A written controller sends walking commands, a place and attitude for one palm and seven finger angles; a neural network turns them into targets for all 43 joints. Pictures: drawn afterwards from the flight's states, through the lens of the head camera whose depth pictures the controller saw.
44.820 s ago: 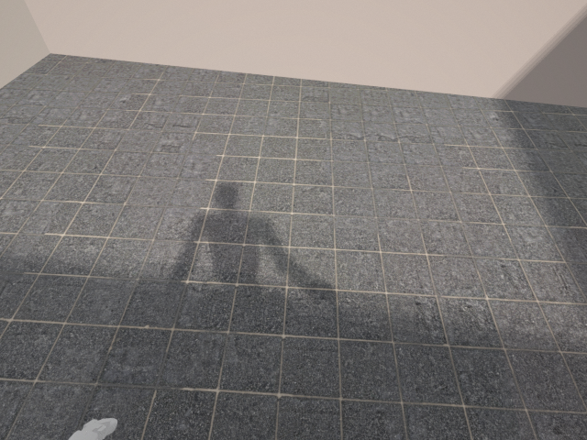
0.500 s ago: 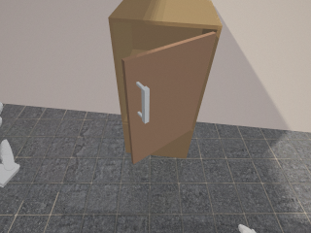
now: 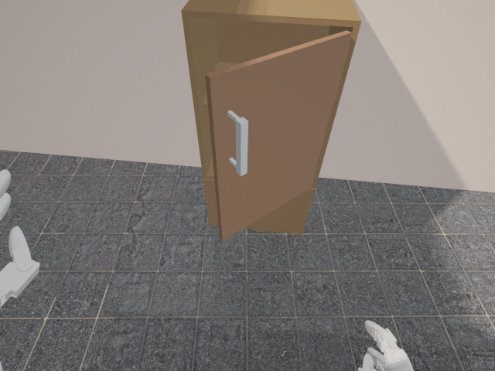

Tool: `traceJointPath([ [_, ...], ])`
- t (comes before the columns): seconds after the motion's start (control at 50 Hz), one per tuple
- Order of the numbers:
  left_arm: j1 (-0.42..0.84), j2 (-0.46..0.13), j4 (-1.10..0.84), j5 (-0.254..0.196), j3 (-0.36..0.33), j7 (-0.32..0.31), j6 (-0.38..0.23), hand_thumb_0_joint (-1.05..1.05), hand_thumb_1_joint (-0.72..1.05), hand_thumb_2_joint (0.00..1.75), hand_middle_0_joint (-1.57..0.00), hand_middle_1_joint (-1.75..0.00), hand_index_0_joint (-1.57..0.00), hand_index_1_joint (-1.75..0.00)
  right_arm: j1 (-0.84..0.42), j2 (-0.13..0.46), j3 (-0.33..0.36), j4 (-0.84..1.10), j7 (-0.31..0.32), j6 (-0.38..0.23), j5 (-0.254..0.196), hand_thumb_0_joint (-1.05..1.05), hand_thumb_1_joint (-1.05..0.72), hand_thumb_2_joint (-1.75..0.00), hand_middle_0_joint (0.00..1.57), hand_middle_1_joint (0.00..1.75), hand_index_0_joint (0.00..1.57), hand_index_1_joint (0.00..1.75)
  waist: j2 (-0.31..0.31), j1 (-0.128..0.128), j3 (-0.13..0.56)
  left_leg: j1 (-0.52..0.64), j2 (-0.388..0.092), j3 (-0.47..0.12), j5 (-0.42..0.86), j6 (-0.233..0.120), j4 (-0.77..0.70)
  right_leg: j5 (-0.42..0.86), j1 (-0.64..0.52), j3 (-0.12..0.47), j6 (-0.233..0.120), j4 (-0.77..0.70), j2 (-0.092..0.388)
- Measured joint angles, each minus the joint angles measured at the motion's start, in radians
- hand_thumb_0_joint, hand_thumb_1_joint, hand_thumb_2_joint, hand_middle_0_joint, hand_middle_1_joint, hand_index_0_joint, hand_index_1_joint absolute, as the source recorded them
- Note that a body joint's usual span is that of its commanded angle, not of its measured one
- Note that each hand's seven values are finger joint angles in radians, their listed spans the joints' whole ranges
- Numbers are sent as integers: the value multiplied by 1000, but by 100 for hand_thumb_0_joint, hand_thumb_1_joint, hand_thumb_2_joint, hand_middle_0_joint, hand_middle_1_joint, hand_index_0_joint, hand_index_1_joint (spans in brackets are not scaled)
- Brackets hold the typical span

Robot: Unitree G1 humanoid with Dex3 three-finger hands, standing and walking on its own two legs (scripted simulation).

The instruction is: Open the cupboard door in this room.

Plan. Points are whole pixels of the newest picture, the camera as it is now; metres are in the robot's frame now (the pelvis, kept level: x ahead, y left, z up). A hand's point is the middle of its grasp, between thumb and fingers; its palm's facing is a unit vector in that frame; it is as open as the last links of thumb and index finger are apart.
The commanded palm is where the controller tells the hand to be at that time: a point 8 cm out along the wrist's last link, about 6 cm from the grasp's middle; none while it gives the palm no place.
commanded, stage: stop stepping back and stand still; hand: left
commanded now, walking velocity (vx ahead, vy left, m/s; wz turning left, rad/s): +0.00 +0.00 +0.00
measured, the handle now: (236, 144) +0.60 +0.07 +0.02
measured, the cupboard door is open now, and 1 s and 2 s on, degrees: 42 42 42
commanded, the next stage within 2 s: let the arm hang, fingers relaxed in 0.02 s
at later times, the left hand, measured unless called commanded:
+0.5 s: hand out of the picture -0.03 +0.17 -0.19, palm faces +0.05 -0.99 -0.14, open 7.1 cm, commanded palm none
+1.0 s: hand out of the picture -0.03 +0.16 -0.18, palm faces +0.09 -0.98 -0.20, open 7.4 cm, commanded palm none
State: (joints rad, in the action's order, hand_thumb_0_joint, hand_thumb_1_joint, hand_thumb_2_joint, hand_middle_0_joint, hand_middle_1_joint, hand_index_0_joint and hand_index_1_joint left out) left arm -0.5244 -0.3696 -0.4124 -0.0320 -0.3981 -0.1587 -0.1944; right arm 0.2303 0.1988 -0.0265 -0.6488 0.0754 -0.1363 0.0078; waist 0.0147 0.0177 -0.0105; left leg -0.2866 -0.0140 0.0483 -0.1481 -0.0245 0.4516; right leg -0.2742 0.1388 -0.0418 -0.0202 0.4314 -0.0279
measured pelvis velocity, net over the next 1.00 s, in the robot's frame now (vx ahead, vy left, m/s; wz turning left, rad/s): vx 0.00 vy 0.00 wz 0.03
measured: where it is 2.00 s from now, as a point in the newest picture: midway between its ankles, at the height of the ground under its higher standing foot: outside the picture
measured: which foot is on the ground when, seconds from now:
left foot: down 0.00-1.00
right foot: down 0.00-1.00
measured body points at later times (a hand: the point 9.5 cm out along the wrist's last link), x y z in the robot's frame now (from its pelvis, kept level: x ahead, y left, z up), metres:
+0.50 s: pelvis -0.01 +0.00 +0.00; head +0.02 +0.03 +0.44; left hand -0.03 +0.22 -0.17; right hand +0.02 -0.25 -0.14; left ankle +0.06 +0.10 -0.74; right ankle -0.03 -0.10 -0.74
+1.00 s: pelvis +0.00 +0.00 +0.00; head +0.00 -0.01 +0.45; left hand -0.03 +0.21 -0.16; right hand -0.01 -0.21 -0.17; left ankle +0.06 +0.10 -0.74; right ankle -0.02 -0.10 -0.74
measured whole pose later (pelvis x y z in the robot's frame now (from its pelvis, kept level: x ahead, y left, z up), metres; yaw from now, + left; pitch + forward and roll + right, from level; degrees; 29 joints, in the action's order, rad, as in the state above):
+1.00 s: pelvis +0.00 +0.00 +0.00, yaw +2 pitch -2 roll +0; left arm -0.32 -0.12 1.14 0.01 -0.01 -0.04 -0.01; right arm 0.29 0.12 0.00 -1.15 0.02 0.03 0.02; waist 0.03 -0.01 -0.03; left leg -0.28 0.01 0.02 -0.13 -0.03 0.44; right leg -0.30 0.14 -0.07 -0.03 0.47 0.00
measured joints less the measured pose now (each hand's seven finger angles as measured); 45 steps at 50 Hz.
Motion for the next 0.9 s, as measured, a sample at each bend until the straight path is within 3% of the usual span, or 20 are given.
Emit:
traceJointPath([
  [0.12,-14,-2,-30,2,19,4,13,2,89,90,-21,-30,-21,-31,-19,-14,-10,11,-4,-10,5,1,-90,-90,20,30,20,30,-5,-4,-8,4,-1,-3,15,0,-24,20,-11,-2,0,-36,-3],
  [0.14,8,-12,16,19,39,20,-4,2,89,90,-21,-30,-21,-30,-26,-4,-3,-11,-22,-27,2,1,-90,-90,20,30,20,30,2,-4,3,-17,-1,-9,11,0,-7,18,5,-8,0,-25,-3],
  [0.2,161,-17,347,51,170,97,70,1,89,90,-21,-30,-21,-30,-77,55,14,-113,-69,16,-2,1,-90,-90,20,30,20,30,42,9,27,-77,11,-20,-13,-10,67,-23,66,-22,4,65,10],
  [0.28,282,50,841,64,301,146,200,1,90,90,-20,-30,-20,-30,-123,88,19,-213,-82,96,10,1,-90,-90,20,30,20,30,49,-17,22,-96,23,-19,-32,-17,112,-60,96,-24,8,139,25],
  [0.34,293,112,1107,61,364,155,241,1,90,90,-20,-30,-20,-30,-110,79,20,-256,-83,131,17,1,-91,-90,20,30,20,30,14,-41,-5,-83,24,-18,-31,-13,109,-63,86,-23,3,143,26],
  [0.4,273,177,1291,53,408,158,252,1,91,90,-20,-30,-20,-30,-72,62,16,-307,-77,153,20,0,-91,-90,20,30,20,30,-24,-46,-37,-62,22,-20,-18,-10,82,-48,65,-24,3,113,23],
  [0.48,229,193,1442,44,397,144,241,2,97,89,-21,-30,-21,-30,-6,27,11,-389,-66,171,18,0,-91,-90,20,30,20,30,-50,-27,-64,-45,18,-35,4,-5,40,-19,36,-37,-3,53,14],
  [0.58,165,194,1547,38,392,143,224,1,95,89,-21,-30,-21,-30,54,-13,14,-464,-55,183,12,0,-91,-90,20,30,19,30,-33,-9,-77,-28,20,-43,20,-5,7,2,11,-46,-3,8,13],
  [0.78,133,212,1599,38,385,125,210,1,91,90,-20,-30,-20,-30,66,-75,19,-493,-49,173,9,0,-91,-90,20,30,20,30,16,-13,-58,-2,31,-29,29,-10,-19,-4,5,-33,2,17,26],
  [0.9,170,234,1573,39,384,119,197,1,91,90,-20,-30,-20,-30,54,-80,22,-501,-48,172,15,1,-92,-90,20,30,20,30,25,-16,-32,7,34,-26,28,-8,-21,-15,5,-30,0,32,30],
])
